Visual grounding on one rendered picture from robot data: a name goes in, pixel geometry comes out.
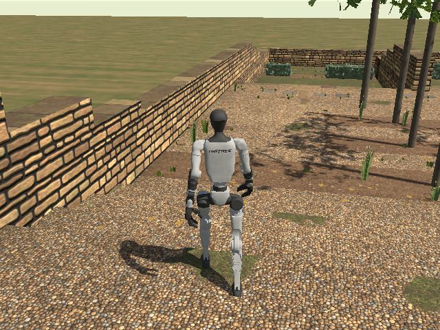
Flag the robot right forearm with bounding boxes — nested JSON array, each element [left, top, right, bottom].
[[243, 165, 253, 187]]

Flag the robot head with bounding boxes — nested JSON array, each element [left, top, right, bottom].
[[208, 109, 231, 142]]

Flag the right robot hand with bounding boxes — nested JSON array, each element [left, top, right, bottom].
[[237, 184, 253, 197]]

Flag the right robot upper arm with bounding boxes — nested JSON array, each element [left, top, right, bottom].
[[233, 138, 251, 174]]

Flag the left robot upper arm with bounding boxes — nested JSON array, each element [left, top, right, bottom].
[[191, 139, 205, 179]]

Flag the robot left forearm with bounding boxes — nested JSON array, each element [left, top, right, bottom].
[[185, 169, 198, 208]]

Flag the robot torso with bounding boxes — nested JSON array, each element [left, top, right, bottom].
[[203, 135, 236, 206]]

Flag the left robot hand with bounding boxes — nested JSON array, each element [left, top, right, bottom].
[[185, 207, 202, 228]]

